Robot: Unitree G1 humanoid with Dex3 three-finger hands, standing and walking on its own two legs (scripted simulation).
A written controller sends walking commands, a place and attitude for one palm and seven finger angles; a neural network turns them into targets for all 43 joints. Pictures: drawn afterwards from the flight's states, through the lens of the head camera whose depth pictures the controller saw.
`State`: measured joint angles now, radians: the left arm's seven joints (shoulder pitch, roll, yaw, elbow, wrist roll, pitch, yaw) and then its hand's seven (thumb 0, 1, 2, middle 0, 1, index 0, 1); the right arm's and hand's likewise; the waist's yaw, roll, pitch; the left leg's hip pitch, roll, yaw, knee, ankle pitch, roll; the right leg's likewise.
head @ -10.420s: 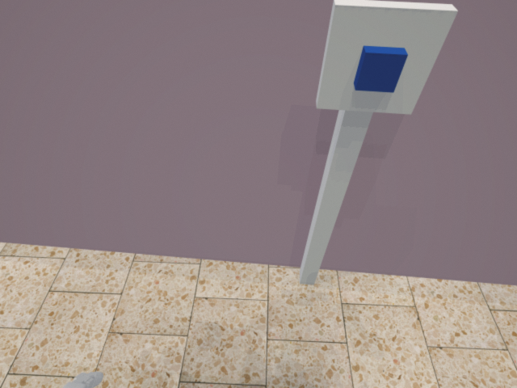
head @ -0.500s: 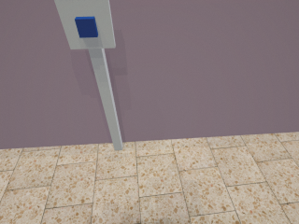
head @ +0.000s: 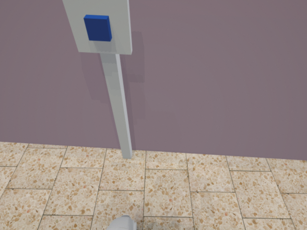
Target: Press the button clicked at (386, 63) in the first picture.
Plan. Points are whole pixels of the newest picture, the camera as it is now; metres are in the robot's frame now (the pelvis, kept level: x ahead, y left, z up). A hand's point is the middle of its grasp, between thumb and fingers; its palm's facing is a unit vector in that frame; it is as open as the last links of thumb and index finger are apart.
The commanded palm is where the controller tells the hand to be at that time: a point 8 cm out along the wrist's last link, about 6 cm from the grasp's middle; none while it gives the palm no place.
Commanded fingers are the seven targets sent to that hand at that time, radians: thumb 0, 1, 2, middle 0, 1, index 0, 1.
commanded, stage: take the last steps up to it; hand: left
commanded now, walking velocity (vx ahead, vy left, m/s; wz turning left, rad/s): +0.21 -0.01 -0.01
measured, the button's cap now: (98, 28) +0.64 +0.26 +0.20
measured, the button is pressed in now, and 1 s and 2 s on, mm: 0 0 0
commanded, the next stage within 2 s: come to a stop and stand still in 0.18 s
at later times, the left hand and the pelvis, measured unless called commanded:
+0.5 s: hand (98, 203) +0.21 +0.20 -0.17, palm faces -0.01 -0.98 -0.22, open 7.4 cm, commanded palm none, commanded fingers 0.00 0.90 0.90 -0.20 -0.30 -0.20 -0.30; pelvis +0.12 +0.02 +0.00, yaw -2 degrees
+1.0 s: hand out of the picture +0.11 +0.24 -0.18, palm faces +0.04 -0.98 -0.18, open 7.4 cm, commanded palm none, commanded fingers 0.00 0.90 0.90 -0.20 -0.30 -0.20 -0.30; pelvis +0.08 +0.05 +0.00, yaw -1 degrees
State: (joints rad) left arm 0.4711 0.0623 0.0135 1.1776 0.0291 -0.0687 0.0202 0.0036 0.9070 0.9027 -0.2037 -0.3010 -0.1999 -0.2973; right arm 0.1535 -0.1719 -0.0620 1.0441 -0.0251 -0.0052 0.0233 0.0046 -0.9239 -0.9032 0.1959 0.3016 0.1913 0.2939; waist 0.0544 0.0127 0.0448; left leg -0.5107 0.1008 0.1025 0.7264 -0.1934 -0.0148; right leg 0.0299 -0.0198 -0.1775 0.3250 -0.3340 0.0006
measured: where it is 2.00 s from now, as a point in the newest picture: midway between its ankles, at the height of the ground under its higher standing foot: outside the picture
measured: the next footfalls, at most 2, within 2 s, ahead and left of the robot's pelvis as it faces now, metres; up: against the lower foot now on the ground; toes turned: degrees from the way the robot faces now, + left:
left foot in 0.08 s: +0.16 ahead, +0.12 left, +0.00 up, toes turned +8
right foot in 0.52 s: +0.21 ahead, -0.12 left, +0.00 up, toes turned -8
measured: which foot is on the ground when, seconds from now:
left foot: up 0.00-0.06, down 0.08-0.56, up 0.58-0.84, down 0.86-1.00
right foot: down 0.00-0.08, up 0.10-0.50, down 0.52-0.88, up 0.90-1.00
